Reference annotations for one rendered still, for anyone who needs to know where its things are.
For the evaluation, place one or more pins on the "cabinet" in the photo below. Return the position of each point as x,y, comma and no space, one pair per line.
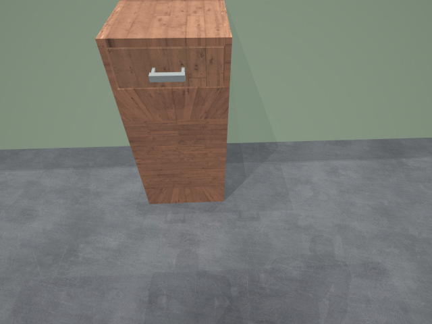
178,135

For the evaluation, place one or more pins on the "drawer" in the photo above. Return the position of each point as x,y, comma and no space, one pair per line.
132,65

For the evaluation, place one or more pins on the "handle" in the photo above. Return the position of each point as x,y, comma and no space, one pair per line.
167,76

